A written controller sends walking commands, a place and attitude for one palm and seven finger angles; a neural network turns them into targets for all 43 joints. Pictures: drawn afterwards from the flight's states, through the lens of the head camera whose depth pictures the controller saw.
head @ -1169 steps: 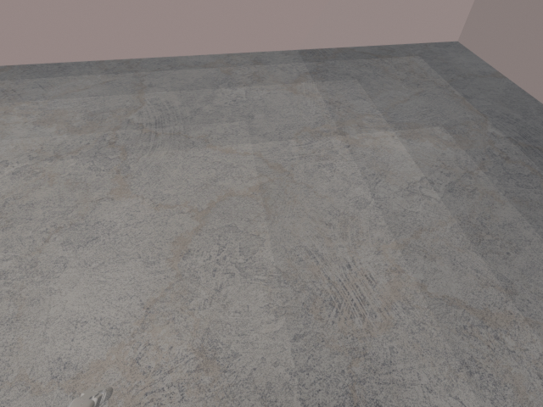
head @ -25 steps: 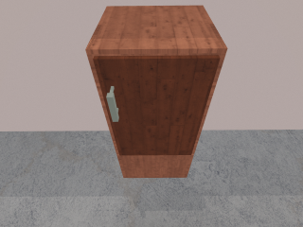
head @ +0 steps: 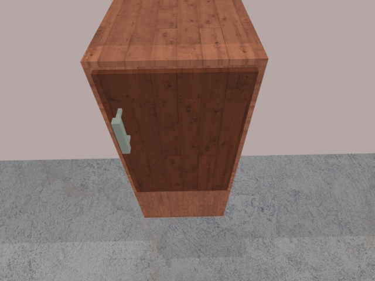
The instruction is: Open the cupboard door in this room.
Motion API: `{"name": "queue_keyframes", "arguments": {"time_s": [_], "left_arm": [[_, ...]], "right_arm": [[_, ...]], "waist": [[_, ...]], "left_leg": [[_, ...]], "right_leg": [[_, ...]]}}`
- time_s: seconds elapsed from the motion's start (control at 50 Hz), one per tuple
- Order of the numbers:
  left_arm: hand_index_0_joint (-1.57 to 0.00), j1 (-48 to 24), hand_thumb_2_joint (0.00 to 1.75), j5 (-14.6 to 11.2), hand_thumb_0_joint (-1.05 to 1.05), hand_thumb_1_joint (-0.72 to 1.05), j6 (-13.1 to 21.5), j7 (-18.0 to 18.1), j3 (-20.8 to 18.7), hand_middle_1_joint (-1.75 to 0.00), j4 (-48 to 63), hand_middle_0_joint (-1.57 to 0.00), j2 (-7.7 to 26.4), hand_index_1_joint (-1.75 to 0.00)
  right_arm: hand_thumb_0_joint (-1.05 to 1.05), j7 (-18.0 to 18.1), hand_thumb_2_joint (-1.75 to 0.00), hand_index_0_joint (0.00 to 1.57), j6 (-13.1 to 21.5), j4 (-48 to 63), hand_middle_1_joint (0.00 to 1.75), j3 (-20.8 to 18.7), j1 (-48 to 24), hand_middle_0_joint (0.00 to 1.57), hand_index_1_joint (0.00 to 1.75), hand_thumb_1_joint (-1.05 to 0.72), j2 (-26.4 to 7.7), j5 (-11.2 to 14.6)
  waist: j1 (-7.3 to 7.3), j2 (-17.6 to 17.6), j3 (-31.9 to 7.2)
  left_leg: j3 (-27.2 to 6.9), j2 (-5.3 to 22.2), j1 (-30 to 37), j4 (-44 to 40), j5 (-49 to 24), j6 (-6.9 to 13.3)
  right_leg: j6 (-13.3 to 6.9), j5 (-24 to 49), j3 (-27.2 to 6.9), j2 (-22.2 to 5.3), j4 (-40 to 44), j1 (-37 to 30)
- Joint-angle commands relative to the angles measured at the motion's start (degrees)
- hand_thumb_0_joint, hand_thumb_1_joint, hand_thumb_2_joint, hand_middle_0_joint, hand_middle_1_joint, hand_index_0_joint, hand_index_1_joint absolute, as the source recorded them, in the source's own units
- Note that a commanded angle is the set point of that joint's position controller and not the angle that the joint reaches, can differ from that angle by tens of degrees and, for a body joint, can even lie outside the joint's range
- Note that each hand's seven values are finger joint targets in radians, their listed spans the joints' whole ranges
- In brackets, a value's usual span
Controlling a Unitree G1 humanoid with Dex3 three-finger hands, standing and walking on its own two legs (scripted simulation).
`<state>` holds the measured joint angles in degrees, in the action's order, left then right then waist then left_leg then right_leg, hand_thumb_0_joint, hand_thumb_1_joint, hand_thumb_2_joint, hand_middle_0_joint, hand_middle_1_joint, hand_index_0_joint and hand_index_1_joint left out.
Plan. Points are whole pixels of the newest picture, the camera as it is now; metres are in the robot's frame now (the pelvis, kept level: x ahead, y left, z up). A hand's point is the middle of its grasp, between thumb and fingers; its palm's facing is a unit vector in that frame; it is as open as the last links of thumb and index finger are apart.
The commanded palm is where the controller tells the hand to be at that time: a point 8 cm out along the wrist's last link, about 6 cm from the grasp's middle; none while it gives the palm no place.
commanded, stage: come to a stop and stand still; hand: left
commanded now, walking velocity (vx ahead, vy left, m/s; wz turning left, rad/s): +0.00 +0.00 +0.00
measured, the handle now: (123, 131) +0.49 +0.22 +0.00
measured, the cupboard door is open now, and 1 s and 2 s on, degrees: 0 0 0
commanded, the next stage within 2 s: look again from close up in 0.74 s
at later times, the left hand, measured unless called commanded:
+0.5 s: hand out of the picture +0.03 +0.15 -0.17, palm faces +0.03 -0.97 -0.22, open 7.3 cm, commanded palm none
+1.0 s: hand out of the picture +0.01 +0.14 -0.17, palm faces +0.05 -0.98 -0.21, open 7.4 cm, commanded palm none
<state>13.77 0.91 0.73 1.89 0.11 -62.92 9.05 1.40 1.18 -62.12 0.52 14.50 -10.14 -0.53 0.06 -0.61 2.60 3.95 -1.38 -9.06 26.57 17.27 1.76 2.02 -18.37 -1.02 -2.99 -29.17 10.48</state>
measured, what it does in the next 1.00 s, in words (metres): stands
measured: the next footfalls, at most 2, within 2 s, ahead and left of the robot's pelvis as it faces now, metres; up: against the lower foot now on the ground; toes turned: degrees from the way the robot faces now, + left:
none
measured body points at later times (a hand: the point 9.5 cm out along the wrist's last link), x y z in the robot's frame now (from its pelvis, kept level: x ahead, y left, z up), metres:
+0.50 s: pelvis +0.01 -0.04 +0.00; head +0.03 -0.04 +0.45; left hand +0.02 +0.20 -0.15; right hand +0.03 -0.26 -0.16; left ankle -0.03 +0.10 -0.74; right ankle -0.03 -0.14 -0.74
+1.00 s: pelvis +0.00 -0.04 +0.00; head +0.02 -0.05 +0.45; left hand +0.01 +0.19 -0.15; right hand +0.02 -0.27 -0.16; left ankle -0.03 +0.10 -0.74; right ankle -0.03 -0.14 -0.74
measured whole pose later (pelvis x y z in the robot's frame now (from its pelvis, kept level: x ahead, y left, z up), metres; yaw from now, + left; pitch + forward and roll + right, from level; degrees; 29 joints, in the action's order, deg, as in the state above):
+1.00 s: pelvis +0.00 -0.04 +0.00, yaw +1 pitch -1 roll +1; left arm 13.4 0.6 1.2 1.3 -0.5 -63.3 10.1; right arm 1.5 0.7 -64.8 0.5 13.0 -9.6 -0.5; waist -0.5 0.3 2.9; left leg 1.6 2.2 -7.8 23.4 14.9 -2.1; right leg -1.8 -16.6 1.5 0.7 -25.8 8.7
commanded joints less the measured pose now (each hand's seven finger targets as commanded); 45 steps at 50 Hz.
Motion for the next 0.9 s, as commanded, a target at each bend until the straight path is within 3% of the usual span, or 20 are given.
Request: {"name": "queue_keyframes", "arguments": {"time_s": [0.0, 0.14, 0.24, 0.34, 0.6, 0.88], "left_arm": [[-0.20, 3.4, 0.90, 0.1, 0.00, 0.90, 0.7, 0.5, -1.2, -0.30, 1.8, -0.20, 7.1, -0.30], [-0.20, 2.9, 0.90, 0.0, 0.00, 0.90, 0.9, 0.5, -1.3, -0.30, 1.9, -0.20, 7.7, -0.30], [-0.20, 2.5, 0.90, -0.1, 0.00, 0.90, 0.8, 0.4, -1.4, -0.30, 1.9, -0.20, 7.8, -0.30], [-0.20, 2.5, 0.90, -0.1, 0.00, 0.90, 0.9, 0.4, -1.4, -0.30, 1.9, -0.20, 7.9, -0.30], [-0.20, 2.5, 0.90, -0.1, 0.00, 0.90, 1.1, 0.3, -1.7, -0.30, 1.9, -0.20, 8.2, -0.30], [-0.20, 2.4, 0.90, -0.2, 0.00, 0.90, 1.2, 0.0, -1.8, -0.30, 1.7, -0.20, 8.4, -0.30]], "right_arm": [[0.00, 0.6, -0.90, 0.20, 1.0, 1.3, 0.30, -1.3, 3.2, 0.20, 0.30, -0.90, -5.0, -0.2], [0.00, 0.6, -0.90, 0.20, 0.8, 0.5, 0.30, -1.2, 2.7, 0.20, 0.30, -0.90, -5.2, -0.2], [0.00, 0.7, -0.90, 0.20, 0.7, 0.1, 0.30, -1.2, 2.2, 0.20, 0.30, -0.90, -5.2, -0.3], [0.00, 0.7, -0.90, 0.20, 0.6, -0.2, 0.30, -1.2, 2.0, 0.20, 0.30, -0.90, -5.1, -0.2], [0.00, 0.8, -0.90, 0.20, 0.4, -0.8, 0.30, -1.2, 1.6, 0.20, 0.30, -0.90, -4.6, -0.2], [0.00, 0.7, -0.90, 0.20, 0.5, -1.0, 0.30, -1.3, 1.4, 0.20, 0.30, -0.90, -5.3, -0.3]], "waist": [[-0.11, 1.2, -0.5], [-0.05, 2.0, -2.0], [-0.15, 0.5, -1.1], [-0.27, 2.0, -0.7], [-0.45, 1.9, -0.3], [-0.52, 0.8, -0.8]], "left_leg": [[-5.2, 6.7, 0.5, -3.8, -18.0, 0.5], [-4.8, 6.8, 1.3, -3.4, -17.8, -0.1], [-4.7, 7.1, 1.5, -4.0, -17.5, -0.3], [-4.5, 7.0, 1.3, -4.3, -15.8, -0.6], [-4.3, 7.1, 1.1, -4.6, -15.2, -1.2], [-4.6, 7.4, 1.5, -5.4, -14.5, -1.2]], "right_leg": [[-3.7, 19.3, -2.2, -3.3, 3.4, -0.2], [-4.1, 22.9, -2.6, -3.7, 4.0, -1.4], [-4.2, 21.5, -2.6, -3.4, 4.6, -0.9], [-4.3, 21.6, -2.8, -3.5, 5.4, -1.1], [-4.6, 22.6, -2.6, -3.5, 6.8, -1.9], [-4.6, 18.9, -2.9, -3.3, 7.8, -1.3]]}}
